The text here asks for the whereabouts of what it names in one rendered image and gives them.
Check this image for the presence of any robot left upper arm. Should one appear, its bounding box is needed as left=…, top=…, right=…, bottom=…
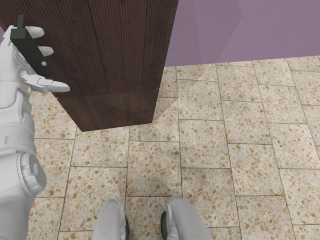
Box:
left=0, top=152, right=47, bottom=240

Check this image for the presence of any left robot forearm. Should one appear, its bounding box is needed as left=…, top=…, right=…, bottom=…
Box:
left=0, top=81, right=37, bottom=158

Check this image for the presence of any left robot hand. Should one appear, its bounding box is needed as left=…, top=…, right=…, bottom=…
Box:
left=0, top=25, right=70, bottom=94

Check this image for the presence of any right robot shin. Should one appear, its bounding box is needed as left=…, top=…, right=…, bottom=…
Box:
left=166, top=194, right=182, bottom=240

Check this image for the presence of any left robot thigh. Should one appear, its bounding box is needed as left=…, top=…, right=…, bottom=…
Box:
left=91, top=202, right=126, bottom=240

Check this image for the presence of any handle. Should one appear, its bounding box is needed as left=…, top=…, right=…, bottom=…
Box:
left=10, top=14, right=52, bottom=77

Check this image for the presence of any cupboard door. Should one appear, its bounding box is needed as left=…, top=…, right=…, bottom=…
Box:
left=0, top=0, right=173, bottom=99

